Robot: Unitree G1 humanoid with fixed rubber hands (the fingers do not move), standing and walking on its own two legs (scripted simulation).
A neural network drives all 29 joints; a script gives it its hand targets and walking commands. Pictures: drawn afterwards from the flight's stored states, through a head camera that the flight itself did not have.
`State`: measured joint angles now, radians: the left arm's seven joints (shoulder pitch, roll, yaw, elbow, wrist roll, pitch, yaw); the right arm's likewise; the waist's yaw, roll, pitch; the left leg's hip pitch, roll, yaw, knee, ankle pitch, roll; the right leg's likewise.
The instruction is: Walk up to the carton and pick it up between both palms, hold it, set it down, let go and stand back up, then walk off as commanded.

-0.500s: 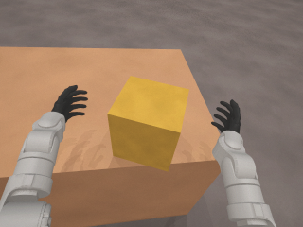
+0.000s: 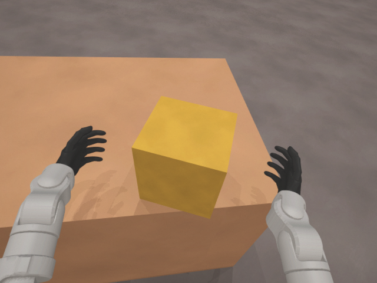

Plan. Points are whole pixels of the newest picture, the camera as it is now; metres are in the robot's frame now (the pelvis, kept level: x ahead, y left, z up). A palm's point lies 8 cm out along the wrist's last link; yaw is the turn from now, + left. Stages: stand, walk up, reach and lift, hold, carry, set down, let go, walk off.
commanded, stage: set down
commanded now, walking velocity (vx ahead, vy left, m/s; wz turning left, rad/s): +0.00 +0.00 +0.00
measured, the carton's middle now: (186, 158) +0.41 -0.01 +0.02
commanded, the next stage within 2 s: none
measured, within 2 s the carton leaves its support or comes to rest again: neither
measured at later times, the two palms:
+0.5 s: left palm (66, 191) +0.32 +0.24 +0.04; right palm (288, 215) +0.24 -0.19 +0.06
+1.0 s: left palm (66, 220) +0.27 +0.24 +0.01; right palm (285, 233) +0.22 -0.19 +0.03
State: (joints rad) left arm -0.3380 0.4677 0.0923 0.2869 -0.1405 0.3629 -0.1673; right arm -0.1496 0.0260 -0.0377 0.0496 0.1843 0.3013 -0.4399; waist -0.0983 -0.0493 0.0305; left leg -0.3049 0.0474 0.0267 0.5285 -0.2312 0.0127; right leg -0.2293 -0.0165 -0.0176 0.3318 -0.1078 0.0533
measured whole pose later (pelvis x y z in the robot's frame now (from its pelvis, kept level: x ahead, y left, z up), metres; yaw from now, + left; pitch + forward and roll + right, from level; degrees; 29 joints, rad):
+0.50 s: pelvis +0.01 +0.00 +0.00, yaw -1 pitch +1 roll -2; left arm -0.10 0.47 0.09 0.20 -0.14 0.23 -0.20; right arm 0.10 0.03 0.03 -0.01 0.18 0.13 -0.40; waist -0.07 -0.05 0.03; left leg -0.28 0.05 0.05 0.51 -0.23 0.01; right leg -0.23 -0.02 0.01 0.33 -0.11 0.05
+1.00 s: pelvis +0.02 +0.00 +0.00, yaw -1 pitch +1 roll -2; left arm 0.13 0.47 0.03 0.18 -0.14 0.04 -0.20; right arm 0.25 0.03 0.06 0.08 0.18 -0.08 -0.36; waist -0.04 -0.05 0.03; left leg -0.28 0.05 0.05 0.50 -0.25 0.01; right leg -0.23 -0.02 0.01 0.33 -0.13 0.05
